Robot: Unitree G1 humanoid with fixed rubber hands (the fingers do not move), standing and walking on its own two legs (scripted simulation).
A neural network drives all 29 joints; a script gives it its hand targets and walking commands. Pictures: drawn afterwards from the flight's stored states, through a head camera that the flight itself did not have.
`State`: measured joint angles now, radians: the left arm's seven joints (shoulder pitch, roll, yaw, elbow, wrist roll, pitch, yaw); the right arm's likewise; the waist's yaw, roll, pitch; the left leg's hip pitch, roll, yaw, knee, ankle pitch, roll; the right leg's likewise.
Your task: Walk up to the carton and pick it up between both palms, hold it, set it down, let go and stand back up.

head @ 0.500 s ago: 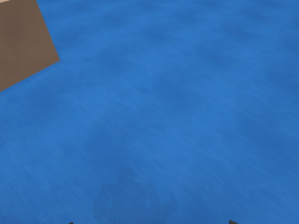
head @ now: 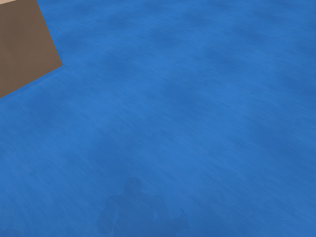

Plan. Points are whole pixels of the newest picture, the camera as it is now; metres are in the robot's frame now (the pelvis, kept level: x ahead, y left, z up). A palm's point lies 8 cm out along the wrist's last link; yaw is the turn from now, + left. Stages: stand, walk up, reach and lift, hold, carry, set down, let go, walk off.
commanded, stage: stand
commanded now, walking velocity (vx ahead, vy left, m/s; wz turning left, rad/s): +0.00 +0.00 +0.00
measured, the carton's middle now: out of the picture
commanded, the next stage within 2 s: none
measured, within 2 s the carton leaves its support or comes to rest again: neither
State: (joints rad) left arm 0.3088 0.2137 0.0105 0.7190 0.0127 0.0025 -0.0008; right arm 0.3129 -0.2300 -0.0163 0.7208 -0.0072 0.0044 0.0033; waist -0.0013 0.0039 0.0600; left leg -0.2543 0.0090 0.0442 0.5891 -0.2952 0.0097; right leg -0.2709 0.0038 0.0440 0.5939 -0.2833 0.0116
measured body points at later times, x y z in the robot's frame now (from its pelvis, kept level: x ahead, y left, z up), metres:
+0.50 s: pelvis +0.00 +0.00 +0.00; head +0.01 +0.00 +0.45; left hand +0.09 +0.25 -0.12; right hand +0.08 -0.25 -0.12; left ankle +0.02 +0.11 -0.73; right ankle +0.02 -0.13 -0.73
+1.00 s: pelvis +0.01 +0.00 +0.00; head +0.02 +0.00 +0.45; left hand +0.08 +0.25 -0.13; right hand +0.07 -0.25 -0.13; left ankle +0.02 +0.11 -0.73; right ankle +0.02 -0.13 -0.73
